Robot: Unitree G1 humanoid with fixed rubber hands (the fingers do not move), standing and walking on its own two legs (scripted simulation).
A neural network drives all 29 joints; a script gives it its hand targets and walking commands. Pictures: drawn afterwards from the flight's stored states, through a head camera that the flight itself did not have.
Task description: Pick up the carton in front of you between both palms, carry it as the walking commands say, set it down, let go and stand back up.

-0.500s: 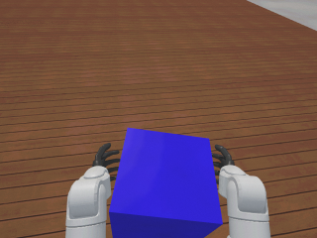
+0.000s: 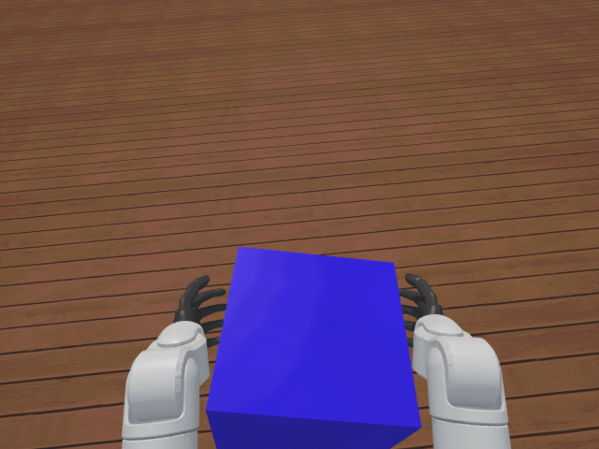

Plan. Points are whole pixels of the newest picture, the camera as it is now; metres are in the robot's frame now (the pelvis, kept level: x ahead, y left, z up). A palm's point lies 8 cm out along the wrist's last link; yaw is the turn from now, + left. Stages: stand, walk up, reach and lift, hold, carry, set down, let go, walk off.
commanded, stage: carry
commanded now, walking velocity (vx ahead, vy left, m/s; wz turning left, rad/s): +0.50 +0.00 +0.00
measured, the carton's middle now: (303, 364) +0.27 +0.01 -0.03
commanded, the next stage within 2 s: none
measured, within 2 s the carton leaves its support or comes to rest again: neither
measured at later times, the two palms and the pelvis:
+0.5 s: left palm (209, 162) +0.62 +0.18 +0.08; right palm (368, 156) +0.60 -0.12 +0.09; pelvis +0.32 +0.04 +0.00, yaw -2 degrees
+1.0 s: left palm (236, 114) +0.79 +0.14 +0.08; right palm (369, 109) +0.79 -0.15 +0.07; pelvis +0.51 +0.00 -0.02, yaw +0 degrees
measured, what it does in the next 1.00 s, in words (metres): walks ahead: left foot, then right foot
